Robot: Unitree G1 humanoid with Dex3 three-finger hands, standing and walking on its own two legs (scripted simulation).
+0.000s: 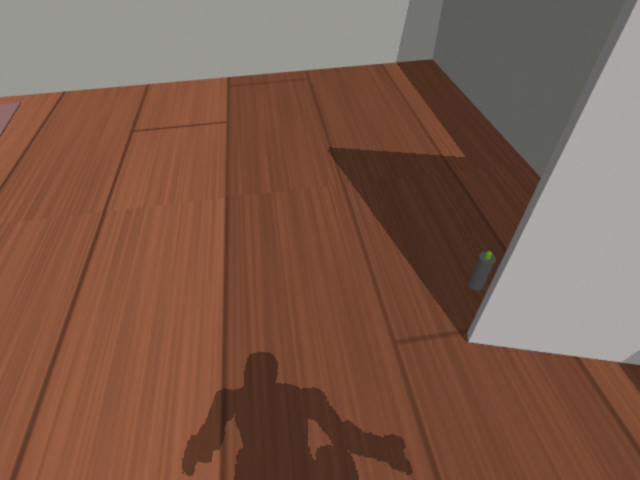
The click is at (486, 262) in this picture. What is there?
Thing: necked bottle
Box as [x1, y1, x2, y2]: [468, 251, 495, 290]
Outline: 490,251 480,253 468,282 469,286 473,289 478,290 482,288 491,269 495,257
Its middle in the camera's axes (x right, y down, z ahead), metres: +0.63 +0.09 +1.49
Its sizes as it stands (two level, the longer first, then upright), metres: 0.059 0.059 0.196
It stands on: the floor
